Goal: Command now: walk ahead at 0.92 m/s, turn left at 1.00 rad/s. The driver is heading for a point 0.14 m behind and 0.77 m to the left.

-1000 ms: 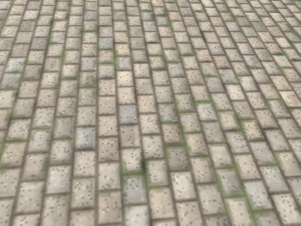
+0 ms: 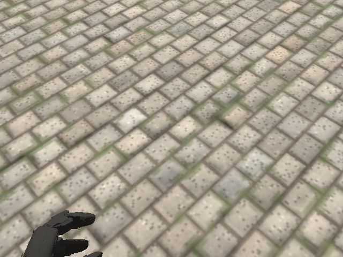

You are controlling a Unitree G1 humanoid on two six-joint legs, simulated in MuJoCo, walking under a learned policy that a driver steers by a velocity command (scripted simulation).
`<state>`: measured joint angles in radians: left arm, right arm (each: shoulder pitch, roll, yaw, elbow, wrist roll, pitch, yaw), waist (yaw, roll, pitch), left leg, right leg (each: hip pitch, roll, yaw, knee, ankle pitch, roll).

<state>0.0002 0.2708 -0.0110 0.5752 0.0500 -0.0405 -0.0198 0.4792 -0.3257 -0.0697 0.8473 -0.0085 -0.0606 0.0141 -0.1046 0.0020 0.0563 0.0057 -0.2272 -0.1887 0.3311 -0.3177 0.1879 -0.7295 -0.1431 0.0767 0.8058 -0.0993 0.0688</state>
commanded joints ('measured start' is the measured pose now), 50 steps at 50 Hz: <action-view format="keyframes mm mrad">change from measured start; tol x32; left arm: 1 -77 79 16 -78 -15 -13 -3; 7 464 232 83 34 -53 -67 63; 50 16 123 48 -27 -13 -14 -6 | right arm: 1 -55 -174 -47 -64 13 -24 1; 26 -615 -14 38 -343 -24 73 91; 32 -57 -171 -58 -145 -11 57 12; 50 -35 -171 -30 -39 9 -41 -14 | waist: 1 26 3 25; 6 272 27 -248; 8 149 -449 -572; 11 158 70 -227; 50 53 27 -30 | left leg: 1 -243 216 -219 -105 603 68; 5 -209 150 -222 388 934 -85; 6 -328 102 -175 645 688 -119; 7 -568 49 -131 986 -416 -159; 9 -672 190 -20 1188 -218 -211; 22 -774 328 215 670 304 -89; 30 -364 121 396 436 -10 48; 34 407 453 -618 -19 -247 264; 42 -301 258 -224 -172 132 170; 50 -22 299 -116 -67 893 32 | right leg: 1 290 101 -91 -165 197 -28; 6 967 42 21 -308 254 -86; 7 1281 -209 244 -115 793 -103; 11 785 -235 306 -450 -101 -219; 23 681 -138 -289 -702 -12 -129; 30 848 -179 -420 -216 1117 -116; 31 710 -189 -397 56 1050 -120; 33 -42 116 -312 752 -396 -12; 34 -158 118 -79 790 -347 -10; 50 356 132 -142 -246 140 -107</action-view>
